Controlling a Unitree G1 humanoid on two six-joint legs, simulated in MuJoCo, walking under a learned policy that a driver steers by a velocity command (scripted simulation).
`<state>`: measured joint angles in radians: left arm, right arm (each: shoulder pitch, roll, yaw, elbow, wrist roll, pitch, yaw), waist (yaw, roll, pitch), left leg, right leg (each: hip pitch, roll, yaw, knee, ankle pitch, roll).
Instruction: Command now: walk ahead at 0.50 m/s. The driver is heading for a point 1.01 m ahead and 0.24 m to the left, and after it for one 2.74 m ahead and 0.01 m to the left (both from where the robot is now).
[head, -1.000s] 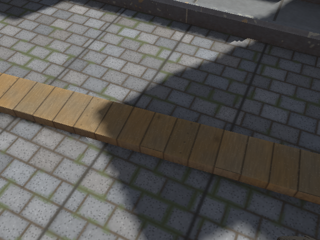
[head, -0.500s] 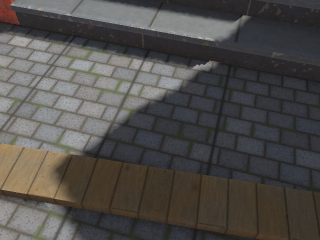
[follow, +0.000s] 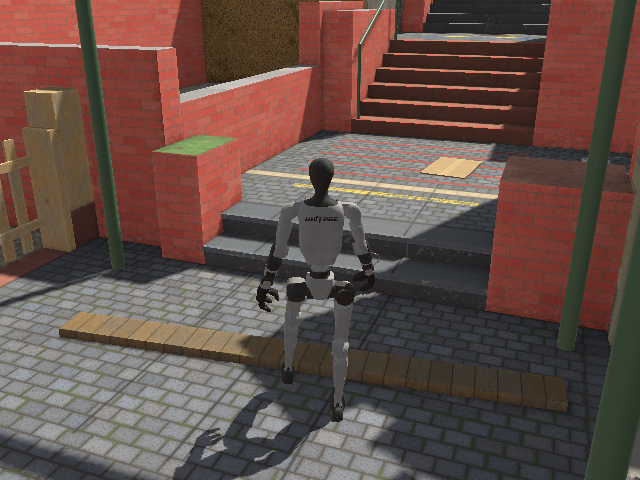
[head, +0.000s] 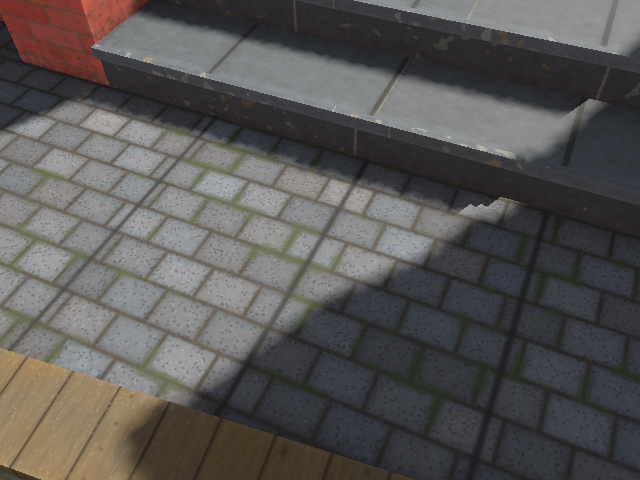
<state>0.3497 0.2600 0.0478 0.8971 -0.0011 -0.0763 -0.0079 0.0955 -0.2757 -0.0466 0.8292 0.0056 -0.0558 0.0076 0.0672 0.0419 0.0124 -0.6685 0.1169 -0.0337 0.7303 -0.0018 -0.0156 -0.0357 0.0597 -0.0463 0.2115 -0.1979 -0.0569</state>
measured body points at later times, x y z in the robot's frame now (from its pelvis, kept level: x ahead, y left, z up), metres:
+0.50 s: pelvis +0.27 +0.04 +0.00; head +0.30 +0.03 +0.45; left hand +0.46 +0.26 -0.10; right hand +0.23 -0.21 -0.15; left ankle +0.17 +0.16 -0.75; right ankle +0.43 -0.09 -0.66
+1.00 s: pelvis +0.51 +0.05 +0.04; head +0.51 +0.07 +0.49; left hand +0.52 +0.35 -0.09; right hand +0.73 -0.18 -0.05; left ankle +0.56 +0.15 -0.69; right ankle +0.46 -0.10 -0.69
